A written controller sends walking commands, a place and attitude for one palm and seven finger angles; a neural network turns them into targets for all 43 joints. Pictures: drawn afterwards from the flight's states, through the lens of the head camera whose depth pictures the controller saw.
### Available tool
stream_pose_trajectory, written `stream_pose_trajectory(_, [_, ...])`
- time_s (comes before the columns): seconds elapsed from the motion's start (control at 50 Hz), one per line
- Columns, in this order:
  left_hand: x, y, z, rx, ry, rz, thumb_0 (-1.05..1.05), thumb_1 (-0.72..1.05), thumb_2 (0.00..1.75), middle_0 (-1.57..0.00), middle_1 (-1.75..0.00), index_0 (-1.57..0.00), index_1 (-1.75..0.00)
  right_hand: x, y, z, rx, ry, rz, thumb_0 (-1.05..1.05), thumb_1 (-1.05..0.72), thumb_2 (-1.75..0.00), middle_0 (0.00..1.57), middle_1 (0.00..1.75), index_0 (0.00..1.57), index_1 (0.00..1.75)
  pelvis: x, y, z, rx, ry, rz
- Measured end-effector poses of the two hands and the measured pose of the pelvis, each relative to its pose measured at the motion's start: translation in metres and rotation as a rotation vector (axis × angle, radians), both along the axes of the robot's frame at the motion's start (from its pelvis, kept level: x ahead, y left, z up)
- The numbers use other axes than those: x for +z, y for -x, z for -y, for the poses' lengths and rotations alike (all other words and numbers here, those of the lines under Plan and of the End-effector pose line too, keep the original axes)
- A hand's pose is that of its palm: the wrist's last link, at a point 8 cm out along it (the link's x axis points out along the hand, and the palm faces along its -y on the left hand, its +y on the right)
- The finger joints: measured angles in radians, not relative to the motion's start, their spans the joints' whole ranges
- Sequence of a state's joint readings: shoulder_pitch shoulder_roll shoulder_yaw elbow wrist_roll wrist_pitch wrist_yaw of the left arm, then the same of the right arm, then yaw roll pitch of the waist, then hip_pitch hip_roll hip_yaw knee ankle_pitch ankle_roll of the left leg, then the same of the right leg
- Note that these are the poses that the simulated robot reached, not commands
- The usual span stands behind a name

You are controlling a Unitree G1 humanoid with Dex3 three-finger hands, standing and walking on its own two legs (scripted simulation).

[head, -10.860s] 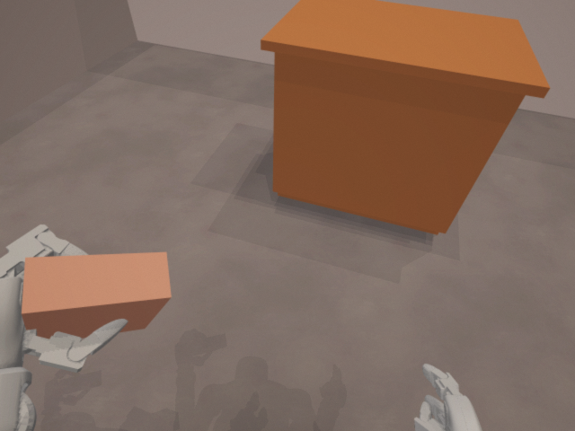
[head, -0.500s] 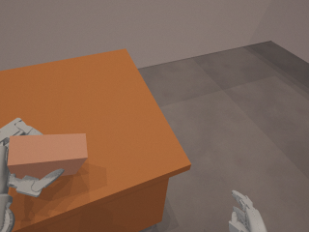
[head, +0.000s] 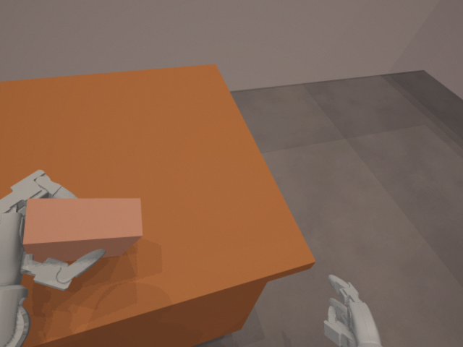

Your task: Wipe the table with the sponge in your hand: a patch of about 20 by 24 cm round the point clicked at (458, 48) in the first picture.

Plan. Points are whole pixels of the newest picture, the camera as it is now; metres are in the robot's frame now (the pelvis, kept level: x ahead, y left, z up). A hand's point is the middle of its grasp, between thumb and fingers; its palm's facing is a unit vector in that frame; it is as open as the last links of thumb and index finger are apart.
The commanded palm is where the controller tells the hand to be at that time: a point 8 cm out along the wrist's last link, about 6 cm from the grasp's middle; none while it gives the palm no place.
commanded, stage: come to a stop and stand still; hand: left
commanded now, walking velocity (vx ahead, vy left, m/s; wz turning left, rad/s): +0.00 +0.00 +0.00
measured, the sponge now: (99, 231) +0.23 +0.21 +0.12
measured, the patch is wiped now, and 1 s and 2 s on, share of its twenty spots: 0.00 0.00 0.00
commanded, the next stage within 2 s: look again from close up in 0.14 s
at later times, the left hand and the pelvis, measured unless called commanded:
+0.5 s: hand (58, 235) +0.21 +0.25 +0.14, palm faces +0.40 -0.84 -0.36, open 9.4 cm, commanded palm +0.15 +0.28 +0.17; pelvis -0.01 +0.00 +0.00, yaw +1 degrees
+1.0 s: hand (96, 232) +0.21 +0.20 +0.16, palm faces +0.36 -0.86 -0.36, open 9.4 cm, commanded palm +0.15 +0.24 +0.17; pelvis -0.01 -0.04 +0.00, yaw -1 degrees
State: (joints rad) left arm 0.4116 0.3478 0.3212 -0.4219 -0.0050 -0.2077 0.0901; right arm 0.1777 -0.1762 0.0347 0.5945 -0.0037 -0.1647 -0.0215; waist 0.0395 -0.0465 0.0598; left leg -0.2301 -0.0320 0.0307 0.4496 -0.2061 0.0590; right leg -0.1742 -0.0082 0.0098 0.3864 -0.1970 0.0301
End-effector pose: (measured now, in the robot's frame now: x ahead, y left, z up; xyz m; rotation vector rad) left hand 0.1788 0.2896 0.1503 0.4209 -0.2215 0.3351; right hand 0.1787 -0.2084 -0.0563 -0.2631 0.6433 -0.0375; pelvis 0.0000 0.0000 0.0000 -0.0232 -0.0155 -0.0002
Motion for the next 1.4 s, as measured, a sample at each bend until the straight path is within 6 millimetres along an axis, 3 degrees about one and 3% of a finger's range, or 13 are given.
stream_pose_trajectory(0.06, [0.000, -0.003, -0.004, 0.007, -0.002, -0.002, 0.00, -0.44, 1.03, -0.80, -1.39, -0.80, -1.38, 0.003, -0.005, 0.000, -0.001, 0.013, 0.000, 0.01, -0.90, -0.90, 0.21, 0.30, 0.20, 0.30, 0.000, -0.001, 0.000, 0.003, 0.000, 0.006])
stream_pose_trajectory(0.24, [0.032, 0.003, -0.001, -0.020, -0.062, 0.118, 0.00, -0.44, 1.03, -0.80, -1.39, -0.80, -1.39, 0.005, -0.008, 0.002, -0.013, 0.013, 0.011, 0.01, -0.91, -0.90, 0.21, 0.30, 0.20, 0.30, -0.001, -0.002, -0.002, 0.007, 0.002, 0.011])
stream_pose_trajectory(0.44, [0.002, 0.010, -0.003, 0.048, 0.001, -0.014, 0.00, -0.44, 1.03, -0.80, -1.39, -0.80, -1.39, -0.005, 0.013, 0.009, -0.039, 0.005, -0.043, 0.01, -0.91, -0.90, 0.21, 0.30, 0.20, 0.30, 0.001, 0.003, 0.002, 0.012, 0.001, 0.012])
stream_pose_trajectory(0.66, [0.026, 0.014, 0.011, 0.008, -0.053, 0.073, 0.00, -0.44, 1.03, -0.80, -1.39, -0.80, -1.38, -0.007, 0.020, 0.020, -0.054, 0.007, -0.046, 0.01, -0.90, -0.90, 0.21, 0.30, 0.20, 0.30, 0.001, 0.006, 0.009, 0.014, 0.003, 0.016])
stream_pose_trajectory(0.8, [0.013, 0.010, 0.010, 0.036, -0.022, 0.016, 0.00, -0.44, 1.03, -0.80, -1.39, -0.80, -1.39, -0.004, 0.018, 0.027, -0.075, -0.004, -0.032, 0.01, -0.91, -0.90, 0.21, 0.30, 0.20, 0.30, 0.000, 0.008, 0.015, -0.011, -0.007, 0.011])
stream_pose_trajectory(0.9, [0.010, 0.005, 0.026, 0.020, 0.001, 0.018, 0.00, -0.44, 1.03, -0.80, -1.39, -0.80, -1.39, -0.005, 0.017, 0.035, -0.069, -0.013, -0.028, 0.01, -0.91, -0.90, 0.21, 0.30, 0.20, 0.30, -0.002, 0.012, 0.026, -0.012, -0.013, 0.014])
stream_pose_trajectory(1.08, [0.026, 0.007, 0.063, -0.040, -0.050, 0.050, 0.00, -0.44, 1.03, -0.80, -1.39, -0.80, -1.39, -0.010, 0.021, 0.063, -0.078, -0.027, -0.045, 0.01, -0.90, -0.90, 0.21, 0.30, 0.20, 0.30, -0.004, 0.011, 0.054, -0.016, -0.002, -0.002])
stream_pose_trajectory(1.28, [0.014, 0.002, 0.083, -0.005, -0.021, -0.033, 0.00, -0.44, 1.03, -0.80, -1.39, -0.80, -1.39, -0.020, 0.029, 0.105, -0.134, 0.001, -0.085, 0.01, -0.91, -0.90, 0.20, 0.30, 0.20, 0.30, -0.005, 0.006, 0.074, -0.011, -0.003, -0.013])
stream_pose_trajectory(1.4, [0.016, 0.001, 0.085, -0.004, -0.023, -0.040, 0.00, -0.44, 1.03, -0.80, -1.39, -0.80, -1.38, -0.021, 0.028, 0.110, -0.149, 0.020, -0.102, 0.01, -0.91, -0.90, 0.20, 0.30, 0.20, 0.30, -0.003, -0.001, 0.070, -0.002, -0.002, -0.009])
